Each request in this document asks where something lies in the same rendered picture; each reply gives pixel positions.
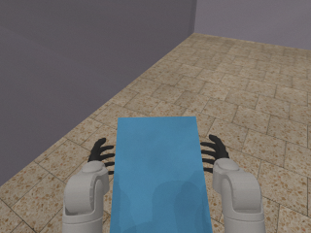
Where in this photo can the robot left hand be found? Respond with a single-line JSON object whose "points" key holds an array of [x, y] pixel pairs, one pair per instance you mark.
{"points": [[96, 151]]}

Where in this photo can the robot right hand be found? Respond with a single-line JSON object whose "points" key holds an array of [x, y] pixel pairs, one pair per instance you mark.
{"points": [[219, 151]]}

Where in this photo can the carton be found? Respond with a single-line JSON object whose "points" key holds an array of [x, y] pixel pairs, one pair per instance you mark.
{"points": [[159, 183]]}

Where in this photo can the robot left forearm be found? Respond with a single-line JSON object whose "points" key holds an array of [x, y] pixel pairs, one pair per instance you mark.
{"points": [[83, 199]]}

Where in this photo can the robot right forearm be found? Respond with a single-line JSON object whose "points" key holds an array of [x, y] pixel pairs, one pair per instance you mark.
{"points": [[241, 195]]}

